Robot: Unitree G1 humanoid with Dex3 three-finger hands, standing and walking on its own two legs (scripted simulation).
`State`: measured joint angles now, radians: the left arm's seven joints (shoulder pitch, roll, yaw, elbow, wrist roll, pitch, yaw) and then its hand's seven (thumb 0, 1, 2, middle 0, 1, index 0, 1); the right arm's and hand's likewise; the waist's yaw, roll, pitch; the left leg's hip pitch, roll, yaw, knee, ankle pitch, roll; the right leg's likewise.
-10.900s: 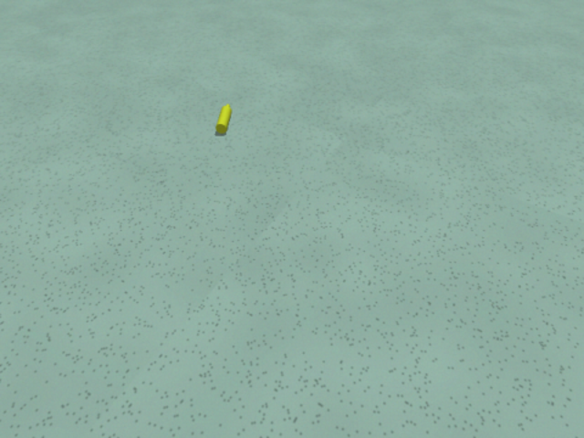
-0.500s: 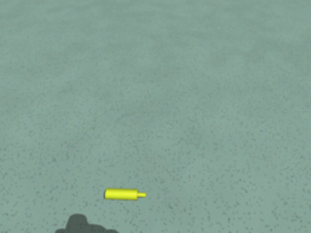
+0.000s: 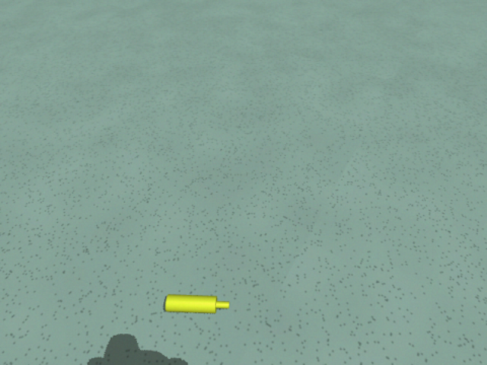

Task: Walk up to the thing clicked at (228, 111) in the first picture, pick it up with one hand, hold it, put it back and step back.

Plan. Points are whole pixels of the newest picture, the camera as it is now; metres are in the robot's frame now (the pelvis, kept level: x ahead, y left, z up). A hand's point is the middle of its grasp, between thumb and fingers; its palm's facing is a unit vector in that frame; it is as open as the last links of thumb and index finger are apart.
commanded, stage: stand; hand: left
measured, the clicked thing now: (198, 303) +0.48 +0.20 -0.75
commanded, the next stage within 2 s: walk up in 1.44 s
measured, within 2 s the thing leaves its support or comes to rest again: neither
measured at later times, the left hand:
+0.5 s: hand out of the picture +0.07 +0.26 -0.16, palm faces -0.03 -0.94 -0.34, open 7.4 cm
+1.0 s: hand out of the picture +0.07 +0.26 -0.16, palm faces -0.03 -0.94 -0.35, open 7.4 cm
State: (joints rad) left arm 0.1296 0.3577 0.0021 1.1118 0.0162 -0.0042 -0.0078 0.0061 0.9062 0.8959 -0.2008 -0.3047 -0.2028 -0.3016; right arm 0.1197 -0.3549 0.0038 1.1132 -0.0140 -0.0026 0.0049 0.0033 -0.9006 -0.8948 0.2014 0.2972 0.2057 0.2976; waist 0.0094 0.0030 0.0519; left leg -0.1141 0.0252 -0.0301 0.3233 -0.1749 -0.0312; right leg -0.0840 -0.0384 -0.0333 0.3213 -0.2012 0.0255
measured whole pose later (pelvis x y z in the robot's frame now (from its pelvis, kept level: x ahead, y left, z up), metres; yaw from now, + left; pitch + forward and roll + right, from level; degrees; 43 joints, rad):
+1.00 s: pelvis +0.00 +0.00 +0.00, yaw -1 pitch -2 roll +0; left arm 0.13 0.36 0.00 1.11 0.02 0.00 -0.01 0.01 0.91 0.90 -0.20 -0.30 -0.20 -0.30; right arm 0.12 -0.35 0.00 1.11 -0.01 0.00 0.00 0.00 -0.90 -0.89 0.20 0.30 0.21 0.30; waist 0.01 0.00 0.06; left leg -0.11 0.02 -0.02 0.32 -0.18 -0.03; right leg -0.09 -0.04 -0.02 0.33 -0.21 0.03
